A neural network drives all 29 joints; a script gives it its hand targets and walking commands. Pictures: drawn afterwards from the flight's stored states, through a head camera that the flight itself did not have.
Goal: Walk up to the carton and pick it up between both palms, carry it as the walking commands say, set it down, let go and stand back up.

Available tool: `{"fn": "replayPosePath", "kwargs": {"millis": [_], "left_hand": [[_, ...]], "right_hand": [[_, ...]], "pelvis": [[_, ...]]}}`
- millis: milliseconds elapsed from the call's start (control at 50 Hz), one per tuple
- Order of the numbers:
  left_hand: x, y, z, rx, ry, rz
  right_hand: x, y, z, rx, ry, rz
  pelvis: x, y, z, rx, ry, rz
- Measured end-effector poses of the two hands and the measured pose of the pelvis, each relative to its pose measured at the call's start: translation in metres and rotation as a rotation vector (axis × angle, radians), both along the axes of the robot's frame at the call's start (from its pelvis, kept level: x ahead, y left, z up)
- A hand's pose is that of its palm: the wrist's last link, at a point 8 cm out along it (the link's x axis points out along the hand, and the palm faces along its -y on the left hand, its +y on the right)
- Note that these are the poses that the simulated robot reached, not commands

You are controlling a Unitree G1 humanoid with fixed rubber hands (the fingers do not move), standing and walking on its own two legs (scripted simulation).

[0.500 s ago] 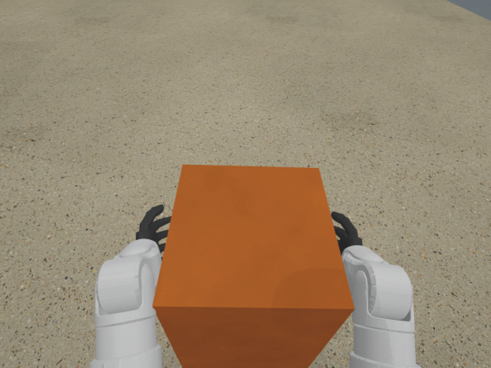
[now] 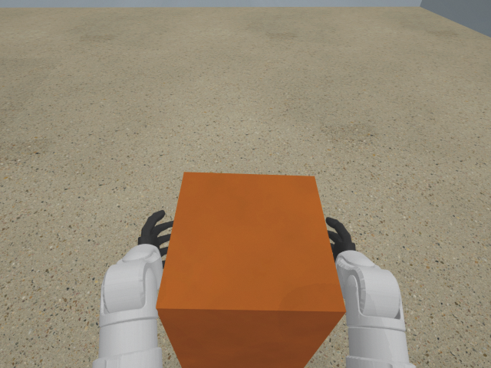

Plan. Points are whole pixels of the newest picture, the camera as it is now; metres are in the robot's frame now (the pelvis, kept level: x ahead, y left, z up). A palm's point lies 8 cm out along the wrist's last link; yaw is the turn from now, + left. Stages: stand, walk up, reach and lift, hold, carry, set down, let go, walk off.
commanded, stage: carry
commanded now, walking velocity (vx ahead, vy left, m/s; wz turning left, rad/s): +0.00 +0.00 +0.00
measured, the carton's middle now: (245, 277) +0.27 +0.01 +0.01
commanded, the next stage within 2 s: none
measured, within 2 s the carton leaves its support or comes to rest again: neither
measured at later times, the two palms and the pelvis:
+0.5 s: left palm (154, 252) +0.28 +0.16 +0.07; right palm (344, 260) +0.28 -0.15 +0.07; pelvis +0.00 +0.00 +0.00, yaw +0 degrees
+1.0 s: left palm (154, 254) +0.28 +0.16 +0.07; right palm (345, 262) +0.27 -0.15 +0.07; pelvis +0.00 +0.00 +0.00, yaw +0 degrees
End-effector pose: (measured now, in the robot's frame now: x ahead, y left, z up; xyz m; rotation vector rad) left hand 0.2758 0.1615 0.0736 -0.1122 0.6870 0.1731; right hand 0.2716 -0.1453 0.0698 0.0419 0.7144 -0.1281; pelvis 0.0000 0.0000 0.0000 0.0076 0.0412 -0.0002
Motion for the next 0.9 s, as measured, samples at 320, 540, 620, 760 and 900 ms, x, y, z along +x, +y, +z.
{"fn": "replayPosePath", "kwargs": {"millis": [320,540,620,760,900], "left_hand": [[0.0064,-0.0042,-0.0034,0.001,-0.004,-0.003],[0.0051,-0.0038,0.0002,0.006,-0.023,-0.003],[0.0040,-0.0039,0.0028,0.004,-0.035,-0.005],[0.0020,-0.0028,0.0026,0.008,-0.036,-0.002],[0.0020,-0.0044,-0.0015,0.012,-0.018,-0.003]], "right_hand": [[0.0051,-0.0040,-0.0037,0.003,-0.005,-0.008],[0.0039,-0.0036,-0.0015,0.006,-0.024,-0.007],[0.0023,-0.0035,0.0016,0.004,-0.036,-0.009],[0.0008,-0.0025,-0.0001,0.007,-0.036,-0.005],[0.0006,-0.0040,-0.0052,0.010,-0.019,-0.006]], "pelvis": [[0.0026,-0.0017,0.0004,0.002,0.005,0.000],[0.0016,-0.0013,0.0003,0.002,0.003,0.000],[0.0007,-0.0008,0.0001,0.001,0.001,0.000],[-0.0003,-0.0005,0.0000,0.001,0.000,0.000],[-0.0001,-0.0017,0.0002,0.002,0.001,0.000]]}}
